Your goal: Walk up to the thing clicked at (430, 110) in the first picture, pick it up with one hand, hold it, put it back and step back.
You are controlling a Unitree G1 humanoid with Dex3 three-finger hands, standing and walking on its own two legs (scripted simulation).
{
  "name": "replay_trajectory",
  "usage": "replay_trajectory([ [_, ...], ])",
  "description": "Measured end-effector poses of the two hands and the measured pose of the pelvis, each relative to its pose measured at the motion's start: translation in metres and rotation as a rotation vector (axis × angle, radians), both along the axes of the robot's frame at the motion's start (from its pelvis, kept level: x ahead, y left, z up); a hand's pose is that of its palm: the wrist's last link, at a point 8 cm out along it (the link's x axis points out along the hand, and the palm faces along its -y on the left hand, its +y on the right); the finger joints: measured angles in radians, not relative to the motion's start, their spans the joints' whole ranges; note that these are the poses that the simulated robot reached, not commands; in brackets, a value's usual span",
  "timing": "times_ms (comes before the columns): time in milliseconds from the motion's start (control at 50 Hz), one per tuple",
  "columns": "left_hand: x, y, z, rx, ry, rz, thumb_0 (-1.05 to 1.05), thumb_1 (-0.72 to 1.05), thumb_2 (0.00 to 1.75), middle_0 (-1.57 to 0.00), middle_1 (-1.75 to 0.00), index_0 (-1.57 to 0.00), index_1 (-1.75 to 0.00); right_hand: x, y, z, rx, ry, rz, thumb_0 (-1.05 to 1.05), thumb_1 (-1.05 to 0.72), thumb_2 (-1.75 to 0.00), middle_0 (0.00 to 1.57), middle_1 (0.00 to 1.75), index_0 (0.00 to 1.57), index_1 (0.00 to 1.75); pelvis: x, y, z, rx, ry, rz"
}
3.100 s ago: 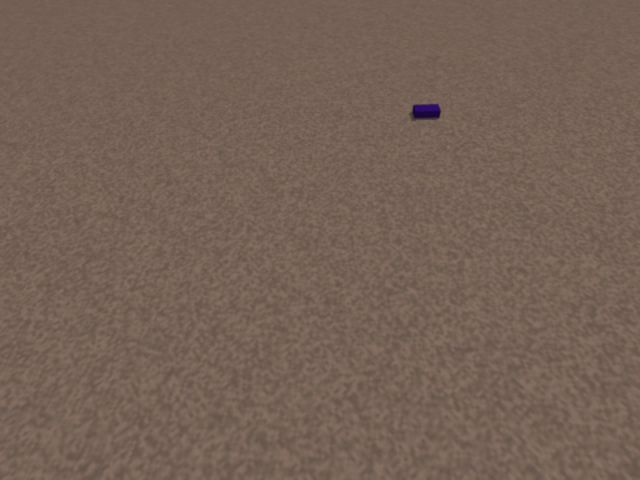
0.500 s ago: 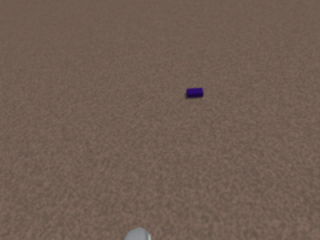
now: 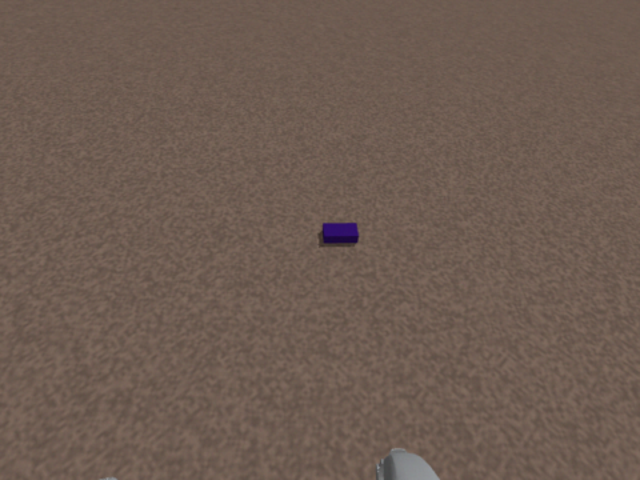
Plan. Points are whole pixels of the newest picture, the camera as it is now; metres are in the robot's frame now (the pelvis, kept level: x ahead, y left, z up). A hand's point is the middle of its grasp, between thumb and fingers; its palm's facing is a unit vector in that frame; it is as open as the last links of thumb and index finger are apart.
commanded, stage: walk up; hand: left
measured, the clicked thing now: (340, 233) +1.19 -0.11 -0.75
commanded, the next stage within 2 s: none
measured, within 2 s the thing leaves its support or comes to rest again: neither
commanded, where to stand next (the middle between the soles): +0.84 -0.43 m, yaw +7 degrees
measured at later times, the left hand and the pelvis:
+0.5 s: hand (254, 399) +0.26 +0.12 -0.12, palm faces +0.02 -0.93 -0.38, open 7.4 cm; pelvis +0.21 -0.16 +0.00, yaw +1 degrees
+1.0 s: hand (305, 285) +0.49 +0.05 -0.15, palm faces -0.01 -0.95 -0.31, open 7.4 cm; pelvis +0.40 -0.23 -0.01, yaw +1 degrees
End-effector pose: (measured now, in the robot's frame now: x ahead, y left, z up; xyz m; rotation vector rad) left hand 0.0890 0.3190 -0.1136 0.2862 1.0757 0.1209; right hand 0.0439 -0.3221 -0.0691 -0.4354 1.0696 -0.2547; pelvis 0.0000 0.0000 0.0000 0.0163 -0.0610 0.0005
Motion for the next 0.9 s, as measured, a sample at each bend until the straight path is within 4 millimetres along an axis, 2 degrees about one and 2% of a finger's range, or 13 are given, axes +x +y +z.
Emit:
replay_trajectory([
  [120,0.092,-0.038,0.015,0.036,-0.04,-0.046,0.01,0.91,0.9,-0.2,-0.29,-0.2,-0.3,0.021,-0.053,-0.019,0.016,0.073,-0.047,0.01,-0.89,-0.9,0.21,0.3,0.21,0.3,0.055,-0.042,-0.007,0.027,0.018,-0.007],
  [180,0.134,-0.064,0.017,0.072,-0.053,-0.055,0.01,0.91,0.9,-0.2,-0.29,-0.2,-0.3,0.042,-0.089,-0.039,0.024,0.105,-0.071,0.01,-0.89,-0.9,0.21,0.3,0.21,0.3,0.089,-0.071,-0.019,0.036,0.033,-0.011],
  [220,0.155,-0.085,0.02,0.089,-0.069,-0.052,0.01,0.91,0.9,-0.2,-0.29,-0.2,-0.3,0.061,-0.109,-0.053,0.026,0.13,-0.079,0.01,-0.89,-0.9,0.2,0.3,0.2,0.3,0.105,-0.088,-0.023,-0.001,0.023,-0.008],
  [260,0.166,-0.104,0.025,0.095,-0.091,-0.041,0.01,0.91,0.9,-0.2,-0.29,-0.2,-0.3,0.083,-0.12,-0.057,0.042,0.146,-0.072,0.01,-0.9,-0.9,0.2,0.3,0.2,0.3,0.119,-0.103,-0.02,0.019,0.018,-0.005],
  [320,0.167,-0.128,0.036,0.091,-0.069,-0.001,0.01,0.91,0.89,-0.2,-0.29,-0.21,-0.3,0.122,-0.13,-0.052,0.076,0.133,-0.05,0.01,-0.9,-0.9,0.2,0.3,0.2,0.3,0.141,-0.119,-0.006,0.039,0.018,-0.01],
  [420,0.162,-0.149,0.04,0.1,0.011,0.044,0.01,0.91,0.89,-0.2,-0.3,-0.21,-0.3,0.182,-0.145,-0.042,0.106,0.087,-0.006,0.01,-0.9,-0.9,0.2,0.3,0.2,0.3,0.182,-0.142,0.006,0.013,0.023,-0.012],
  [560,0.171,-0.166,0.02,0.08,0.076,0.112,0.01,0.91,0.89,-0.2,-0.3,-0.21,-0.3,0.251,-0.163,-0.036,0.077,0.137,0.041,0.01,-0.9,-0.9,0.2,0.3,0.2,0.3,0.24,-0.167,0.001,-0.041,0.024,0.024],
  [660,0.188,-0.177,-0.008,0.04,0.141,0.152,0.01,0.91,0.89,-0.2,-0.3,-0.21,-0.3,0.318,-0.168,-0.029,0.034,0.115,0.087,0.01,-0.9,-0.9,0.2,0.3,0.2,0.3,0.285,-0.176,-0.009,-0.05,0.025,0.044],
  [720,0.208,-0.185,-0.028,0.019,0.181,0.151,0.01,0.91,0.89,-0.2,-0.29,-0.21,-0.3,0.359,-0.17,-0.027,0.002,0.048,0.103,0.01,-0.9,-0.9,0.2,0.3,0.2,0.3,0.312,-0.179,-0.019,-0.011,0.019,0.044],
  [760,0.227,-0.194,-0.033,0.004,0.2,0.134,0.01,0.91,0.89,-0.2,-0.29,-0.21,-0.3,0.379,-0.174,-0.024,-0.011,-0.009,0.096,0.01,-0.9,-0.9,0.2,0.3,0.2,0.3,0.325,-0.179,-0.021,-0.005,0.012,0.036],
  [820,0.266,-0.204,-0.029,-0.008,0.192,0.078,0.01,0.91,0.89,-0.2,-0.29,-0.21,-0.3,0.394,-0.184,-0.013,-0.017,-0.06,0.044,0.0,-0.9,-0.9,0.2,0.3,0.2,0.3,0.347,-0.186,-0.015,-0.008,-0.002,0.031],
  [900,0.326,-0.211,-0.015,0.0,0.092,0.056,0.01,0.91,0.89,-0.2,-0.29,-0.21,-0.3,0.402,-0.201,-0.004,-0.019,-0.042,0.03,0.0,-0.9,-0.9,0.2,0.3,0.2,0.3,0.374,-0.203,-0.007,-0.005,-0.012,0.033],
])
